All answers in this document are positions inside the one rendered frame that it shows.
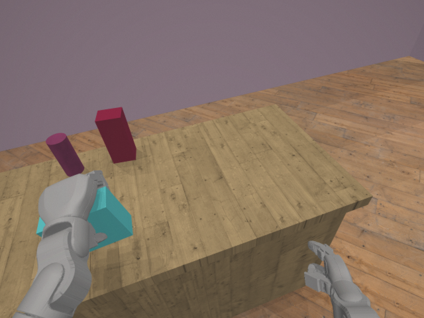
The left robot hand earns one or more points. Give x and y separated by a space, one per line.
73 197

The robot left forearm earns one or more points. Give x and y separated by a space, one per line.
63 278

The robot right forearm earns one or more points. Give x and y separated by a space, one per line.
349 302

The sponge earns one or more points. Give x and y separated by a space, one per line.
106 216

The right robot hand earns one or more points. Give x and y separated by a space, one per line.
320 278

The table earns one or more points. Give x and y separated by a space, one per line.
221 211

